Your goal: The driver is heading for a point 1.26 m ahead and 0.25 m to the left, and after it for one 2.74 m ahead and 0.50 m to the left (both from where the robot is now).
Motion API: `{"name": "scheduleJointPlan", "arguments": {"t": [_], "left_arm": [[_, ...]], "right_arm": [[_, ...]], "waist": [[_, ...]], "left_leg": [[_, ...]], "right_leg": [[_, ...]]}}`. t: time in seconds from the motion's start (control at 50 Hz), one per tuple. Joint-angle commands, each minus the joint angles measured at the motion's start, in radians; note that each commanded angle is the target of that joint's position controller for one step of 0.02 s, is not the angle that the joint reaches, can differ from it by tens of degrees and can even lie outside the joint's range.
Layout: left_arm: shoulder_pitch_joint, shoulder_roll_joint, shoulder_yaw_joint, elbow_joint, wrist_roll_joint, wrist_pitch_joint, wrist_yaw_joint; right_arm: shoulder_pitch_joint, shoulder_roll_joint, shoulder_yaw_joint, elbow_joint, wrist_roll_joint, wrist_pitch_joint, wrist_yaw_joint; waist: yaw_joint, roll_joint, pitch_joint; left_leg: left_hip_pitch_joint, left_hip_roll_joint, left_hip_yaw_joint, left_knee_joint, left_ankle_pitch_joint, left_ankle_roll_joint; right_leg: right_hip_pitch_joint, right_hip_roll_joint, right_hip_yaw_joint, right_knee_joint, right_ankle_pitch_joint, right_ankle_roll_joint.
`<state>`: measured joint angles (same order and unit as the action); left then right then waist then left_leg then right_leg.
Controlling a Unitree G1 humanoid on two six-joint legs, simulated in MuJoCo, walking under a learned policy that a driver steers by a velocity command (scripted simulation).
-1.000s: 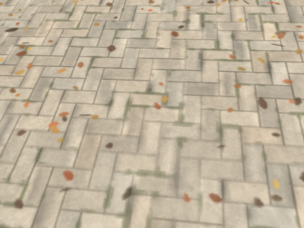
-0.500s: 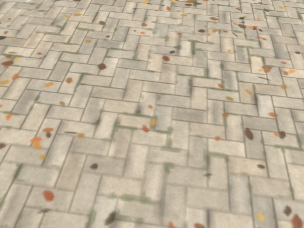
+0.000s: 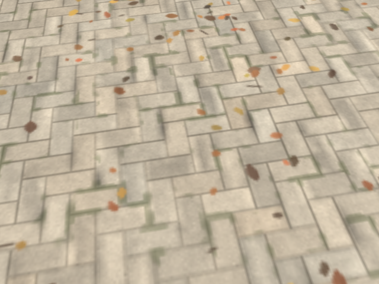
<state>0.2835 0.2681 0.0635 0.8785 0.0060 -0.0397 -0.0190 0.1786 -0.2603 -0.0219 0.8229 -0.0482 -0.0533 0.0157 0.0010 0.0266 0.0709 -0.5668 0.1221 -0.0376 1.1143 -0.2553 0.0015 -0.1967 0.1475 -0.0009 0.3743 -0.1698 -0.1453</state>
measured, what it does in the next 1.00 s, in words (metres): walks ahead, turning left: left foot, then right foot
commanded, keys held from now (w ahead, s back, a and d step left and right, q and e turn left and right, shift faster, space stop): w+q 0.72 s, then w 0.28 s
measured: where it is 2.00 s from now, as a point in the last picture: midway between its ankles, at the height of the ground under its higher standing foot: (144, 158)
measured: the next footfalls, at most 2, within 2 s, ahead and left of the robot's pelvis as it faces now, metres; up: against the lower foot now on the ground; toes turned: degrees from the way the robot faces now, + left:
left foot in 0.36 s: +0.37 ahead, +0.11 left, +0.00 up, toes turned +8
right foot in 0.88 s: +0.71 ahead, +0.04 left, +0.00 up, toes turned +23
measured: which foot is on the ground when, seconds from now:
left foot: up 0.00-0.34, down 0.36-0.88, up 0.90-1.00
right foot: down 0.00-0.38, up 0.40-0.86, down 0.88-1.00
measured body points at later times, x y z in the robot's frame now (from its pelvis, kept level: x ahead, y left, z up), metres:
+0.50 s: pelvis +0.30 +0.06 -0.01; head +0.32 +0.07 +0.44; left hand +0.32 +0.32 -0.14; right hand +0.42 -0.20 -0.13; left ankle +0.33 +0.10 -0.74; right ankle +0.23 -0.07 -0.64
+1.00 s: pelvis +0.59 +0.08 -0.01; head +0.62 +0.08 +0.44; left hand +0.62 +0.37 -0.11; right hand +0.72 -0.17 -0.14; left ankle +0.42 +0.13 -0.65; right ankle +0.67 +0.02 -0.74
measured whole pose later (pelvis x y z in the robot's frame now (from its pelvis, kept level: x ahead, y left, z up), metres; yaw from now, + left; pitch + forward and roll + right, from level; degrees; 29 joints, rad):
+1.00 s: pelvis +0.59 +0.08 -0.01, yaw +23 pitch +1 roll +0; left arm 0.18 0.26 0.02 0.78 0.03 -0.07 0.00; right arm 0.36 -0.29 -0.05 0.87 -0.03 -0.05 0.01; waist -0.04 0.03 0.04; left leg -0.31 -0.09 -0.08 1.13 -0.37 0.07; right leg -0.34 0.04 -0.04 0.50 -0.17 -0.06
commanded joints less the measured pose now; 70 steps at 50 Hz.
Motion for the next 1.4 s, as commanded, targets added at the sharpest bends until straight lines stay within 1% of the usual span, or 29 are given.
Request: {"name": "scheduleJointPlan", "arguments": {"t": [0.02,0.12,0.24,0.3,0.34,0.36,0.38,0.4,0.42,0.44,0.48,0.52,0.56,0.66,0.76,0.82,0.86,0.88,0.9,0.92,0.94,0.96,1.0,1.08,1.2,1.3,1.34,1.38,1.4], "left_arm": [[0.057,0.114,0.021,-0.029,-0.005,-0.032,0.005],[0.136,0.105,0.008,0.002,0.0,-0.044,0.009],[0.186,0.088,-0.013,0.049,0.023,-0.05,0.036],[0.149,0.114,-0.016,0.056,0.031,-0.051,0.055],[0.13,0.146,-0.009,0.054,0.038,-0.04,0.062],[0.089,0.158,-0.009,0.034,0.027,-0.041,0.061],[0.137,0.079,-0.027,-0.019,0.005,-0.052,0.047],[0.13,0.107,-0.019,-0.032,0.016,-0.059,0.035],[0.047,0.112,-0.022,-0.058,0.029,-0.067,0.027],[0.005,0.116,-0.024,-0.076,0.023,-0.077,0.019],[0.001,0.101,-0.025,-0.085,0.037,-0.052,0.016],[0.019,0.072,-0.034,-0.092,0.05,-0.016,0.01],[-0.029,0.063,-0.037,-0.12,0.049,-0.003,0.007],[-0.242,0.057,-0.044,-0.201,0.04,-0.001,0.0],[-0.37,0.06,-0.056,-0.253,0.029,-0.015,-0.005],[-0.278,0.091,-0.046,-0.232,0.027,-0.029,0.0],[-0.052,0.137,-0.022,-0.162,0.029,-0.046,0.018],[0.092,0.19,-0.008,-0.147,0.047,-0.056,0.034],[0.154,0.291,0.023,-0.133,0.059,-0.043,0.037],[0.111,0.224,0.019,-0.126,0.027,-0.028,0.025],[0.024,0.149,0.004,-0.142,0.018,-0.027,0.02],[-0.02,0.102,-0.006,-0.141,0.023,-0.032,0.015],[-0.015,0.078,-0.015,-0.11,0.021,-0.043,0.018],[0.055,0.092,-0.009,-0.058,0.005,-0.071,0.008],[0.139,0.092,-0.007,-0.003,0.0,-0.061,0.007],[0.204,0.121,0.0,0.035,0.005,-0.049,0.013],[0.186,0.136,0.005,0.038,0.009,-0.044,0.018],[0.173,0.125,0.002,0.038,-0.001,-0.042,0.017],[0.152,0.079,-0.01,-0.001,-0.009,-0.047,0.014]], "right_arm": [[0.055,-0.068,-0.018,-0.029,-0.002,0.021,0.008],[-0.089,-0.066,-0.018,-0.069,0.018,0.016,0.018],[-0.209,-0.048,-0.004,-0.116,0.025,0.006,0.032],[-0.115,-0.067,-0.012,-0.094,0.022,0.004,0.022],[0.121,-0.11,-0.033,-0.022,0.02,-0.006,0.009],[0.276,-0.142,-0.049,0.017,0.005,-0.013,0.001],[0.356,-0.272,-0.088,0.022,-0.009,-0.005,-0.012],[0.3,-0.244,-0.087,0.021,0.031,0.006,-0.001],[0.218,-0.218,-0.085,0.012,0.051,0.011,0.001],[0.159,-0.162,-0.072,-0.002,0.046,0.014,0.002],[0.12,-0.103,-0.055,0.001,0.043,0.009,-0.005],[0.133,-0.122,-0.058,0.006,0.045,-0.009,-0.005],[0.159,-0.154,-0.067,0.011,0.048,-0.016,-0.006],[0.268,-0.157,-0.074,0.026,0.052,-0.005,-0.012],[0.333,-0.159,-0.075,0.029,0.035,0.003,-0.027],[0.283,-0.165,-0.073,0.018,0.03,-0.006,-0.036],[0.251,-0.177,-0.072,0.02,0.034,-0.017,-0.027],[0.256,-0.133,-0.058,-0.001,0.041,-0.025,-0.018],[0.409,-0.049,-0.043,-0.005,0.074,-0.021,-0.016],[0.392,-0.128,-0.05,0.015,0.034,-0.014,-0.024],[0.298,-0.132,-0.052,0.007,0.023,-0.01,-0.02],[0.228,-0.118,-0.046,-0.009,0.02,-0.012,-0.013],[0.194,-0.103,-0.044,-0.023,0.01,0.002,0.002],[0.164,-0.074,-0.033,-0.029,0.001,0.021,0.016],[-0.099,-0.028,0.0,-0.11,0.01,0.013,0.028],[-0.193,-0.043,0.003,-0.143,0.019,0.0,0.017],[-0.147,-0.061,-0.004,-0.134,0.019,-0.01,0.007],[0.063,-0.11,-0.028,-0.065,0.002,-0.032,-0.012],[0.23,-0.187,-0.049,-0.048,-0.021,-0.041,-0.028]], "waist": [[-0.008,-0.058,-0.025],[0.052,-0.074,-0.009],[0.078,-0.068,0.036],[0.016,-0.103,-0.03],[-0.083,-0.123,-0.149],[-0.169,-0.098,-0.221],[-0.142,0.121,-0.333],[-0.097,0.115,-0.381],[-0.073,0.017,-0.221],[-0.052,-0.03,-0.124],[0.016,-0.07,-0.024],[0.037,-0.033,-0.037],[0.032,-0.013,-0.036],[-0.052,0.028,-0.036],[-0.102,0.045,-0.041],[-0.045,0.059,-0.058],[0.065,0.021,-0.162],[0.118,-0.044,-0.279],[0.066,-0.29,-0.404],[0.046,-0.191,-0.338],[0.03,-0.084,-0.176],[0.025,-0.032,-0.109],[-0.006,-0.097,-0.062],[-0.021,-0.12,-0.07],[0.032,-0.111,-0.014],[0.051,-0.109,-0.012],[0.018,-0.11,-0.026],[-0.074,-0.048,-0.136],[-0.141,0.053,-0.27]], "left_leg": [[-0.051,0.017,0.046,-0.091,0.119,-0.024],[-0.141,-0.005,0.072,-0.277,0.281,0.002],[-0.131,-0.094,0.102,-0.476,0.255,0.063],[0.05,-0.184,0.163,-0.533,0.134,0.117],[0.272,-0.23,0.154,-0.598,0.087,0.161],[0.508,-0.16,0.057,-0.653,0.12,0.212],[0.829,0.136,-0.372,-0.616,0.187,0.363],[0.916,0.234,-0.74,-0.75,0.243,0.46],[0.782,0.19,-0.589,-0.792,0.141,0.422],[0.635,0.162,-0.487,-0.837,0.149,0.386],[0.421,0.069,-0.35,-0.886,0.284,0.32],[0.355,0.015,-0.277,-0.901,0.374,0.303],[0.331,-0.021,-0.24,-0.915,0.418,0.292],[0.431,-0.065,-0.24,-0.88,0.488,0.212],[0.578,-0.031,-0.293,-0.818,0.561,0.204],[0.571,0.0,-0.303,-0.761,0.663,0.164],[0.541,-0.055,-0.246,-0.509,0.788,0.13],[0.413,-0.099,-0.209,-0.276,0.545,0.113],[0.119,-0.271,-0.089,0.054,-0.115,0.067],[0.001,-0.232,-0.096,0.153,-0.247,0.075],[-0.026,-0.19,-0.106,0.163,-0.158,0.072],[-0.02,-0.161,-0.097,0.119,-0.102,0.07],[0.02,-0.122,-0.076,0.039,-0.078,0.061],[-0.003,-0.103,-0.031,-0.035,-0.032,0.038],[-0.036,-0.056,0.066,-0.35,0.166,0.005],[0.059,-0.095,0.08,-0.512,0.167,0.016],[0.148,-0.114,0.071,-0.569,0.11,0.033],[0.461,-0.116,0.055,-0.681,0.123,0.071],[0.696,0.106,-0.169,-0.707,0.003,0.121]], "right_leg": [[0.017,-0.264,0.212,-0.235,0.224,-0.094],[0.17,-0.26,0.123,-0.244,0.361,-0.007],[0.327,-0.319,0.029,-0.234,0.572,0.006],[0.371,-0.334,-0.029,-0.066,1.031,0.04],[0.359,-0.336,-0.048,0.251,1.134,0.055],[0.191,-0.318,-0.074,0.497,0.921,0.062],[-0.178,-0.171,-0.114,0.922,0.235,0.11],[-0.431,-0.043,0.022,1.106,-0.343,0.111],[-0.516,-0.132,0.1,1.076,-0.237,0.095],[-0.503,-0.171,0.082,1.007,-0.165,0.096],[-0.414,-0.216,0.067,0.877,-0.148,0.121],[-0.363,-0.227,0.04,0.794,-0.138,0.151],[-0.378,-0.23,0.013,0.701,-0.079,0.177],[-0.453,-0.211,-0.009,0.441,0.124,0.204],[-0.461,-0.169,-0.009,0.265,0.148,0.176],[-0.256,-0.143,0.001,0.152,0.1,0.122],[0.03,-0.126,-0.007,0.069,0.088,0.073],[0.253,-0.296,0.166,0.064,-0.032,0.027],[0.503,-0.564,0.631,0.011,-0.067,-0.125],[0.421,-0.564,0.774,-0.068,-0.177,-0.138],[0.274,-0.518,0.619,-0.089,-0.196,-0.12],[0.178,-0.467,0.496,-0.112,-0.111,-0.095],[0.08,-0.38,0.328,-0.149,0.055,-0.049],[0.08,-0.355,0.224,-0.193,0.21,-0.065],[0.083,-0.307,0.104,-0.244,0.272,-0.047],[0.135,-0.343,0.153,-0.157,0.388,-0.04],[0.15,-0.354,0.181,-0.089,0.44,-0.025],[0.081,-0.281,0.132,0.168,0.484,0.009],[-0.083,-0.218,0.086,0.432,0.222,0.032]]}}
